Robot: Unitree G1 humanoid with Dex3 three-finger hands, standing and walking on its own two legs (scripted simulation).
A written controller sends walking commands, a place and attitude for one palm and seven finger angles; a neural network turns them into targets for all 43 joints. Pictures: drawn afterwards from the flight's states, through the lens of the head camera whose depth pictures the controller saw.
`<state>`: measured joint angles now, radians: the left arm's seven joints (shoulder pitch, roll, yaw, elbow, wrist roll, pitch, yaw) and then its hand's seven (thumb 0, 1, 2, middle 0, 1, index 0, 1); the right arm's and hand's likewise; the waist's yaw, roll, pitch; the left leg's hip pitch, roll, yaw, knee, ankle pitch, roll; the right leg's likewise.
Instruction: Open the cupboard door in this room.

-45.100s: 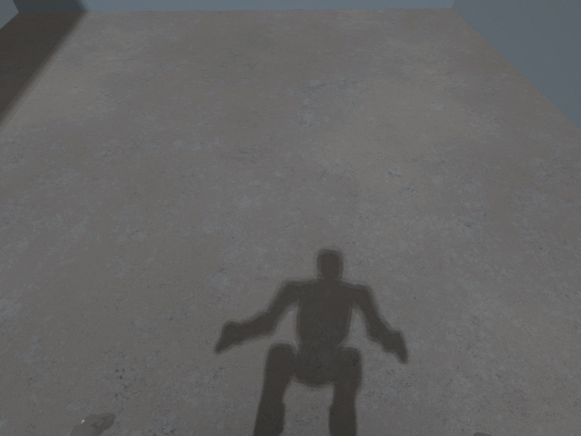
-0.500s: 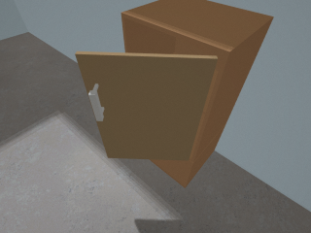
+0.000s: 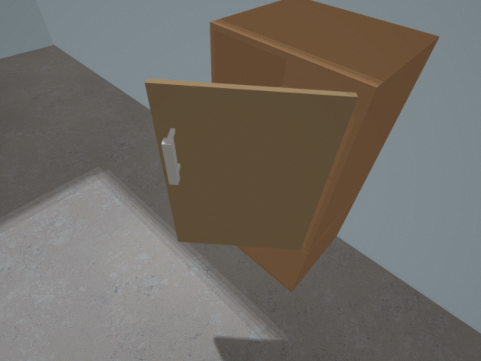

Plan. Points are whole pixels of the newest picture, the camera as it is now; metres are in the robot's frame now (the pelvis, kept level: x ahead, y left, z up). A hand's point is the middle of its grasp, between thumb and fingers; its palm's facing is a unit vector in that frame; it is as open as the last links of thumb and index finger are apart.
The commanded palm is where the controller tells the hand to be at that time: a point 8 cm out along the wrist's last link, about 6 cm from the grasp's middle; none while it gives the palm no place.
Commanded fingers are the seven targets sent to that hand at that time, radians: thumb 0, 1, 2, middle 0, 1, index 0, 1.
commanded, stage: come to a stop and stand still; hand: left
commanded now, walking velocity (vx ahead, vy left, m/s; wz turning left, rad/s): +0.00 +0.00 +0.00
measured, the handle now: (173, 156) +0.54 +0.20 +0.01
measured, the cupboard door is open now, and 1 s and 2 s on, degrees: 40 40 40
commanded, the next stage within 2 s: look again from close up in 0.66 s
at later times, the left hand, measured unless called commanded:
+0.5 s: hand out of the picture -0.03 +0.20 -0.18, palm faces -0.01 -0.98 -0.18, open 7.4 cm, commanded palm none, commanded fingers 0.00 0.90 0.90 -0.20 -0.30 -0.20 -0.30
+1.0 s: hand out of the picture -0.05 +0.19 -0.18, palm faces +0.01 -0.99 -0.16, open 7.4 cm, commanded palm none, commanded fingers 0.00 0.90 0.90 -0.20 -0.30 -0.20 -0.30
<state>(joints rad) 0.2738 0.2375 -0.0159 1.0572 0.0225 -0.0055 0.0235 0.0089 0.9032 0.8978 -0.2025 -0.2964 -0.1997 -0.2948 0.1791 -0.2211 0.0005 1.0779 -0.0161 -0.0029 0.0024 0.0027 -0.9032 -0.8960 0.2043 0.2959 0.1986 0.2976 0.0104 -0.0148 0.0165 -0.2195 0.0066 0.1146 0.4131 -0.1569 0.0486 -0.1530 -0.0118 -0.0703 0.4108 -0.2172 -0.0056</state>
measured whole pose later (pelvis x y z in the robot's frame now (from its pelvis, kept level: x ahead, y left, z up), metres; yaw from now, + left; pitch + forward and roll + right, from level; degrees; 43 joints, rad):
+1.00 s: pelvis -0.01 +0.03 +0.00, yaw -1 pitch -1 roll +0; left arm 0.38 0.12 0.00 1.11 0.04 0.00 0.05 0.01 0.91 0.90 -0.20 -0.30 -0.20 -0.29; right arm 0.29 -0.13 -0.03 1.13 -0.01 0.01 -0.01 0.00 -0.91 -0.90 0.20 0.30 0.20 0.30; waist 0.00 -0.02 0.01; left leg -0.23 -0.04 0.16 0.37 -0.12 0.09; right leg -0.20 -0.06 -0.03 0.42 -0.19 0.04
